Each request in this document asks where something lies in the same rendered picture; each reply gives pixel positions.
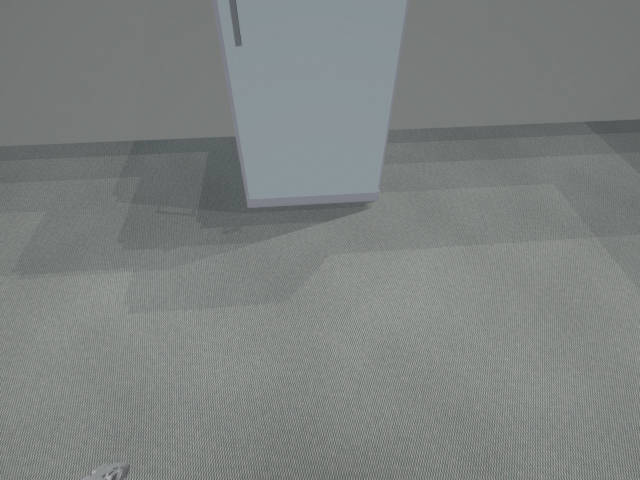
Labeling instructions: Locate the fridge door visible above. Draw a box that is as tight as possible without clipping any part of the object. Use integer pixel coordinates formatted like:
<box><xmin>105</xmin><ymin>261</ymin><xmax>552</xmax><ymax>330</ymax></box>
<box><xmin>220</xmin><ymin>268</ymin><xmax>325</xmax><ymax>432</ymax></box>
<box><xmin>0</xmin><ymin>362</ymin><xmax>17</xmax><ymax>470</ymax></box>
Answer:
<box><xmin>217</xmin><ymin>0</ymin><xmax>407</xmax><ymax>199</ymax></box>

